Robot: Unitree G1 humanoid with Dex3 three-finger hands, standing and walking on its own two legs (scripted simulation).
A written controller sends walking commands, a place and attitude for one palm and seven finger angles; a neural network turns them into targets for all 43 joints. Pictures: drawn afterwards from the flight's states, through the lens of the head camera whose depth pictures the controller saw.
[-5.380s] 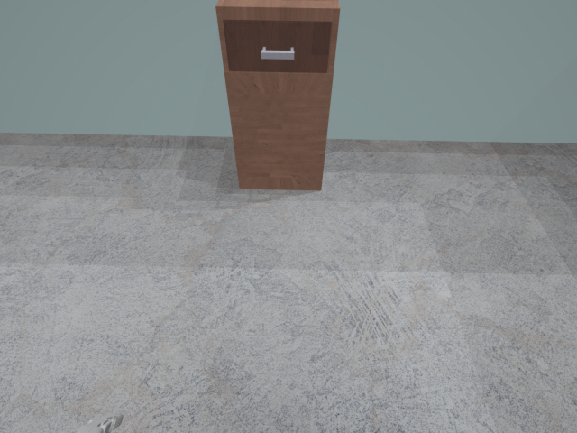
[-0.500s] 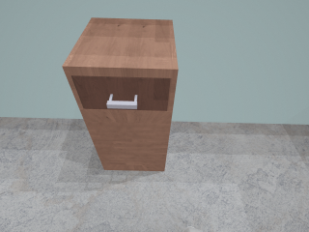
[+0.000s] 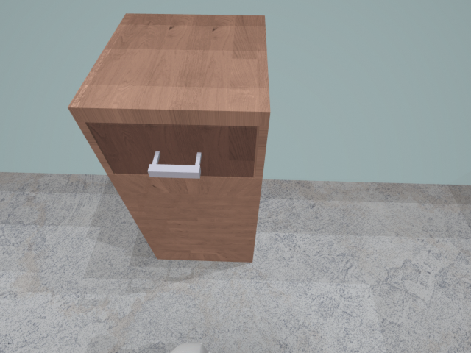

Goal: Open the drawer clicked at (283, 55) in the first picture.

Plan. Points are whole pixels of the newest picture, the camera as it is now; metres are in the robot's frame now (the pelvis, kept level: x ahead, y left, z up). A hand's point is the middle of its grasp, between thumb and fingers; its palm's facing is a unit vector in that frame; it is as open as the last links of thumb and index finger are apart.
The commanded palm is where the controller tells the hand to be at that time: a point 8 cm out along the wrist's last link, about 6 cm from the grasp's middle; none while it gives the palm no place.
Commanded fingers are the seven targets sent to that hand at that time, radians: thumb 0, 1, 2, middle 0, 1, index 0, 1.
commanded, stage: come to a stop and stand still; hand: left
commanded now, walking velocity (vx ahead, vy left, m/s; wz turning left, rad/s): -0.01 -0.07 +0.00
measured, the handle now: (176, 163) +0.51 +0.19 -0.05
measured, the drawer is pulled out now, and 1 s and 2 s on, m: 0.00 0.00 0.00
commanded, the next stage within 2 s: look again from close up in 0.92 s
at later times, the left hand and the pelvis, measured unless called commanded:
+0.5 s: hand out of the picture -0.01 +0.19 -0.16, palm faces -0.01 -0.97 -0.22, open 7.4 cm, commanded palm none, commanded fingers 0.00 0.90 0.90 -0.20 -0.30 -0.20 -0.30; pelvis -0.03 +0.02 +0.01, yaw -2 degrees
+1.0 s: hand out of the picture -0.05 +0.14 -0.17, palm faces +0.01 -0.99 -0.16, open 7.4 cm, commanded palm none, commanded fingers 0.00 0.90 0.90 -0.20 -0.30 -0.20 -0.30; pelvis -0.03 -0.01 +0.01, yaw -1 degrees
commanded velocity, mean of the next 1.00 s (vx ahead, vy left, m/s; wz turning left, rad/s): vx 0.00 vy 0.00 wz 0.00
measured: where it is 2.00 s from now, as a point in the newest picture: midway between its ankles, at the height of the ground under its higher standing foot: outside the picture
